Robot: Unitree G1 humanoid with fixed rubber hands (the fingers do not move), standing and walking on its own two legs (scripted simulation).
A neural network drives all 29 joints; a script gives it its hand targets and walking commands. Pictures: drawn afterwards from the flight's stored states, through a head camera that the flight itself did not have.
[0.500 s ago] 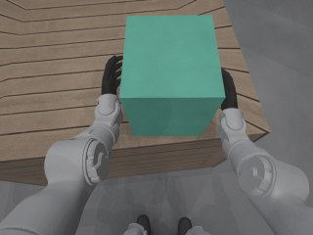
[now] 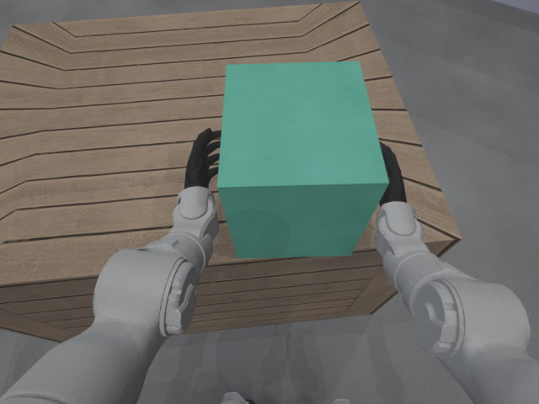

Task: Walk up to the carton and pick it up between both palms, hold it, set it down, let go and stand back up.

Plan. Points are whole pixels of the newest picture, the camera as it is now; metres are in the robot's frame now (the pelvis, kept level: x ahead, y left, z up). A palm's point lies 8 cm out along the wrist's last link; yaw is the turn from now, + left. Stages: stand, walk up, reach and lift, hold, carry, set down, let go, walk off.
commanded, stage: reach and lift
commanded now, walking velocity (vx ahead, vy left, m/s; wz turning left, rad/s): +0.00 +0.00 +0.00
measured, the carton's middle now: (293, 167) +0.48 -0.01 +0.02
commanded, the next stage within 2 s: none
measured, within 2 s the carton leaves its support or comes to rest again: leaves its support in 0.30 s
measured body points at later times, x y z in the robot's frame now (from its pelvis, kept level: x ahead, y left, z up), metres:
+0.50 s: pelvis -0.04 +0.00 -0.01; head +0.00 +0.00 +0.44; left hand +0.40 +0.15 +0.08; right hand +0.39 -0.14 +0.05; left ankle +0.01 +0.11 -0.69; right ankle +0.00 -0.11 -0.69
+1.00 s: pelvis -0.02 +0.00 +0.04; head -0.04 +0.01 +0.49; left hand +0.42 +0.16 +0.21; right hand +0.41 -0.13 +0.18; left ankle +0.01 +0.11 -0.69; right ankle +0.00 -0.11 -0.69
